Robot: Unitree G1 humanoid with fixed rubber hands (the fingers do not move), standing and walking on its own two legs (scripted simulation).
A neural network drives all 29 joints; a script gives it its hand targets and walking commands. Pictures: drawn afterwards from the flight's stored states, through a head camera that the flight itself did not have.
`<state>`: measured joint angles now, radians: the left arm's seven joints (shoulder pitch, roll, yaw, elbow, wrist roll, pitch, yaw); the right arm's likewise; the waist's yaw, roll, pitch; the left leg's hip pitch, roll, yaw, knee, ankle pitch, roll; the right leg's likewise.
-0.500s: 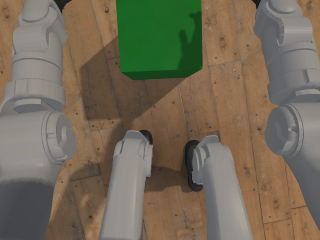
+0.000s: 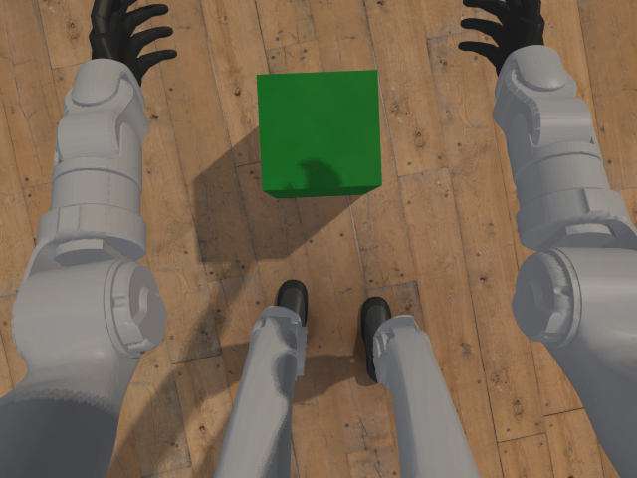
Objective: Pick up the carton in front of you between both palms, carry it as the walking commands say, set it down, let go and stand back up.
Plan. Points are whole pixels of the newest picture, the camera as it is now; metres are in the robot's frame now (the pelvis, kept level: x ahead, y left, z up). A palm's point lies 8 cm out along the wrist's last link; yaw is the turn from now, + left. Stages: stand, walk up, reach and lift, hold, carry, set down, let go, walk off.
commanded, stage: let go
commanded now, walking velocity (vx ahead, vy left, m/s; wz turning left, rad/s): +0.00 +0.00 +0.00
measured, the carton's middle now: (318, 144) +0.53 +0.05 -0.51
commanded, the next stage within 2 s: stand in 1.32 s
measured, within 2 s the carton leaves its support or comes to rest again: neither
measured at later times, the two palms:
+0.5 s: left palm (50, 207) +0.38 +0.25 -0.01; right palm (616, 200) +0.40 -0.19 -0.01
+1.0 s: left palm (7, 457) +0.23 +0.23 +0.07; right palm out of the picture +0.25 -0.24 +0.07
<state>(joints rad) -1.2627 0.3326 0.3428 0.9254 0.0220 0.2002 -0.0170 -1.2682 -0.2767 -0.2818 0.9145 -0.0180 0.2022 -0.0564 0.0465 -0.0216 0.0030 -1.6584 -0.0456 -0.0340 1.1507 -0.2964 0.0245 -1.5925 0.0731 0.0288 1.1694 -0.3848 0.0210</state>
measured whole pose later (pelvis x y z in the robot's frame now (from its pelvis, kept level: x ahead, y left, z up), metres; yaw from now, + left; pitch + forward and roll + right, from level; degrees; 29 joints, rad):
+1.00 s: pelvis +0.08 -0.01 +0.14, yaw +2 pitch -1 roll +1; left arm 0.22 0.22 0.05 0.44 0.01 0.08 -0.07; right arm 0.21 -0.21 -0.04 0.44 -0.01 0.06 0.06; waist 0.01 -0.03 0.10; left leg -0.19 -0.05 -0.04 0.43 -0.22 0.01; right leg -0.14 0.04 0.06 0.45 -0.29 -0.02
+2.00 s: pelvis +0.11 +0.00 +0.14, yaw +1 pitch +0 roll +0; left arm 0.17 0.36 0.02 0.78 0.03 0.00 0.03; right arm 0.13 -0.34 -0.03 0.88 -0.03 0.00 -0.02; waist 0.00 -0.03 0.02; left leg -0.17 -0.05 -0.02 0.45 -0.27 0.04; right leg -0.11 0.03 0.09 0.43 -0.32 0.00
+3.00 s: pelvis +0.08 +0.01 +0.15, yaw +2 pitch -2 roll +0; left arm 0.15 0.39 0.00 0.95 0.02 -0.01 0.02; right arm 0.11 -0.37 -0.02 1.04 -0.02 -0.02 -0.01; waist -0.01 -0.03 0.04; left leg -0.14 -0.06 -0.03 0.35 -0.17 0.05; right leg -0.07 0.02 0.07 0.33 -0.22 0.01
